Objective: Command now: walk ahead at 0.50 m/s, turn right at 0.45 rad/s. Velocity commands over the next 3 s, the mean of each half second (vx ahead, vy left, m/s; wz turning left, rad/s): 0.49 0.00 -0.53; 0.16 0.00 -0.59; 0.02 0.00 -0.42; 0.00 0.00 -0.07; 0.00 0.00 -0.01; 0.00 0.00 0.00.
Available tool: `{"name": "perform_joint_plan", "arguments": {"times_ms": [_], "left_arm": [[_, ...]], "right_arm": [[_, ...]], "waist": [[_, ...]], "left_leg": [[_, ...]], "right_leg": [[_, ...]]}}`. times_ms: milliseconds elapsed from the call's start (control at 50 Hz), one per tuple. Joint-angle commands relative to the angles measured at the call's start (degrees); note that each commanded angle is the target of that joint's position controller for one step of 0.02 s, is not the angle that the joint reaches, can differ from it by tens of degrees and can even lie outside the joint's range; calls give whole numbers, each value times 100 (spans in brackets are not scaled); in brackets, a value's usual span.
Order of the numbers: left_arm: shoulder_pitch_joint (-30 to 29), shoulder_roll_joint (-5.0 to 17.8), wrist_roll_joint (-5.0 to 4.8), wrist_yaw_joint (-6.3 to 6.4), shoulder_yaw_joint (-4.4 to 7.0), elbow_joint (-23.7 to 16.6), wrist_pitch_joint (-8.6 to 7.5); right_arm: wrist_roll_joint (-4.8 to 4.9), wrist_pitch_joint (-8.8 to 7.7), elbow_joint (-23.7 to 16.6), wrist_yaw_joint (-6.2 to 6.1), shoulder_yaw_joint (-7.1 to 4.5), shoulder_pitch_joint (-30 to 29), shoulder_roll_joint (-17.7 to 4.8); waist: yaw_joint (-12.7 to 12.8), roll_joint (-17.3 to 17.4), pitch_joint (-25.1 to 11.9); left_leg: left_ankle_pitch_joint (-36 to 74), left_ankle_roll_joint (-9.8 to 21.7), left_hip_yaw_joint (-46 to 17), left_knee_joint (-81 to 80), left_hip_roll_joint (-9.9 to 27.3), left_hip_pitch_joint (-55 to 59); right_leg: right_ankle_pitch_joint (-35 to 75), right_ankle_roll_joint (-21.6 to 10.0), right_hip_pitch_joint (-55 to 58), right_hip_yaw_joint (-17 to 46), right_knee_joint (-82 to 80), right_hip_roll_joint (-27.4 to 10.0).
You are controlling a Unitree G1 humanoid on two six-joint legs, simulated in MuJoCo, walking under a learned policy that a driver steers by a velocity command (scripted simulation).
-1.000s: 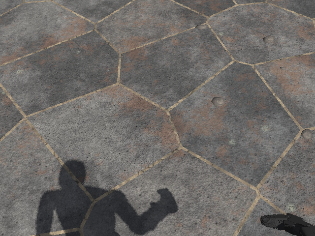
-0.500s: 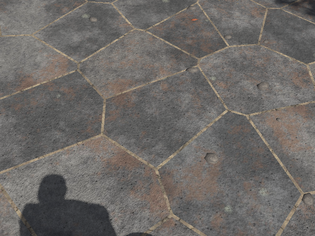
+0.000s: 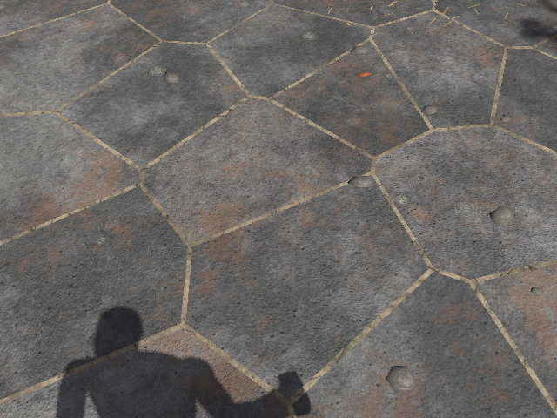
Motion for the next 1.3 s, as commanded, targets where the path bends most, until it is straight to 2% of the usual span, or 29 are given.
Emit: {"name": "perform_joint_plan", "arguments": {"times_ms": [20,80,100,120,140,160,180,200,240,340,440,500,560,600,620,640,660,680,720,760,840,980,1120,1200,1220,1240,1260,1280,1300], "left_arm": [[130,1007,48,63,237,-300,-37],[-234,1173,69,105,307,-446,-18],[-277,1109,44,79,295,-467,-40],[-327,801,-27,46,217,-655,-80],[186,283,-197,56,113,-851,-64],[260,775,-41,100,190,-735,34],[-85,877,32,67,228,-694,79],[-357,750,47,7,211,-733,89],[-501,664,158,-91,219,-773,205],[-1158,532,179,-232,179,-1079,374],[-2115,407,152,-339,66,-1438,353],[-2517,318,182,-374,-4,-1605,308],[-2289,439,249,-329,36,-1598,273],[-1291,634,307,-242,143,-1323,185],[-610,890,378,-141,249,-1108,109],[-561,1488,303,-52,367,-1113,67],[-342,1983,39,-33,532,-1291,151],[-521,1683,-60,38,498,-1374,270],[-1236,1032,-71,107,310,-1394,340],[-1424,827,-63,130,242,-1404,357],[-1324,1117,36,62,341,-1404,302],[-1000,1164,50,109,394,-1404,470],[-943,1240,114,76,444,-1406,538],[-1258,1204,35,46,437,-1424,589],[-1249,1066,-23,77,393,-1436,580],[-847,674,-43,101,294,-1431,565],[-974,981,23,155,380,-1466,543],[-1065,1242,186,153,441,-1417,535],[-951,1183,157,119,440,-1314,546]], "right_arm": [[52,-120,-561,-27,-88,-607,-464],[61,-230,-409,-82,-182,142,-691],[11,-313,-208,-141,-262,843,-863],[-135,-386,-142,-231,-377,1739,-1301],[-207,-301,-179,-268,-501,1917,-1798],[-117,-211,-189,-253,-481,1663,-1466],[-72,-203,-295,-228,-353,1288,-913],[-47,-228,-285,-203,-295,1064,-668],[-14,-298,-188,-218,-252,1073,-525],[86,-450,47,-183,-319,1464,-618],[46,-415,210,-168,-343,1678,-647],[81,-365,292,-212,-375,1751,-784],[107,-248,383,-287,-431,1871,-975],[155,-135,364,-331,-477,1804,-1101],[178,-118,308,-315,-475,1825,-1083],[53,-96,70,-275,-340,2194,-447],[161,9,-121,-275,-367,2462,-604],[81,53,-93,-281,-391,2056,-785],[56,33,-170,-288,-346,1483,-652],[-68,222,-154,-277,-357,1642,-652],[-34,416,-251,-273,-347,1535,-536],[-2,508,-573,-318,-376,628,-654],[137,385,-717,-371,-318,465,-665],[193,271,-605,-444,-299,1138,-684],[142,233,-564,-485,-339,1276,-846],[56,235,-707,-522,-402,1014,-1265],[-18,262,-903,-469,-441,525,-1559],[-3,265,-818,-423,-409,702,-1274],[72,247,-821,-377,-315,509,-956]], "waist": [[-69,-669,54],[-479,-691,-170],[-788,-384,-529],[-1125,296,-1323],[-894,1505,-1830],[-727,1044,-1537],[-661,310,-837],[-593,109,-443],[-456,436,-232],[-411,322,-172],[-553,295,114],[-600,275,260],[-525,454,-9],[-128,369,-589],[209,-42,-1059],[-205,-1109,-1561],[-74,-1537,-2628],[-24,-539,-2302],[-326,-221,-937],[-581,-326,-743],[-623,-340,-913],[-277,-696,-568],[-212,-870,-519],[-584,-866,-549],[-611,-624,-554],[-307,491,-642],[-333,994,-195],[-332,469,-202],[-159,256,-205]], "left_leg": [[-43,7,127,-356,-262,369],[-631,193,99,-962,-445,1625],[-645,340,28,-1322,-387,2618],[-1606,645,-1093,-1587,764,3854],[-2352,1166,-3362,-2157,2124,5068],[-2931,1358,-3908,-2333,2148,4601],[-2817,1240,-3070,-2384,1839,3944],[-1983,1125,-2224,-2518,1536,3389],[-815,918,-1181,-2682,1130,2929],[523,1029,-155,-2884,1098,3017],[787,976,699,-2958,936,3020],[2127,854,1196,-2567,934,3038],[3743,692,1418,-1630,965,3468],[3864,588,1482,1,894,3406],[2475,362,1558,1430,674,2759],[-2832,174,1495,3042,164,1160],[-3749,-14,561,4555,-630,57],[-3077,-6,36,4551,-235,-246],[-2278,-24,13,3797,50,-195],[-2126,-76,-16,3281,75,356],[-1827,-87,-22,2722,-94,559],[-1610,-127,-286,1728,-243,58],[-2096,88,-326,576,-683,787],[-1617,307,-230,-1290,-835,2146],[-1294,407,-479,-2032,-469,2734],[-1743,737,-1785,-2593,823,3089],[-824,1326,-2897,-2731,1684,2494],[164,1611,-2560,-2423,1675,2186],[661,1513,-1988,-2262,1308,2113]], "right_leg": [[2142,-715,-254,1222,-90,-1478],[2359,-492,-424,1460,582,-1477],[2392,-365,-666,1253,1484,-1147],[1440,-212,-1293,825,3021,-717],[-1635,-30,-3038,104,4492,112],[-1706,-93,-3583,144,5218,-278],[-1139,-104,-3622,225,5339,-557],[-722,-40,-3486,192,5170,-735],[-437,101,-3242,98,4954,-926],[243,279,-3726,-34,4858,-1031],[1168,308,-3715,-332,3474,-1047],[1223,175,-3106,-789,2461,-881],[688,-63,-2505,-1059,2018,-508],[701,-311,-1412,-1016,1450,-150],[1706,-498,-313,-668,946,-321],[4825,-761,1106,1024,1674,-1989],[5971,-1959,2099,3143,1348,-2980],[5451,-1829,1702,2492,1093,-2699],[4520,-1397,156,1656,652,-2050],[4193,-1139,-668,1307,423,-1667],[3313,-968,-1091,1336,252,-1431],[223,-767,-957,2241,-113,-1298],[768,-734,-824,2814,179,-1204],[917,-363,-1184,2919,433,-934],[199,-65,-1598,2670,689,-649],[-1226,272,-2082,1798,1804,-23],[-1798,406,-2891,651,2891,741],[-1709,478,-2561,750,3844,311],[-1435,497,-2427,774,4191,270]]}}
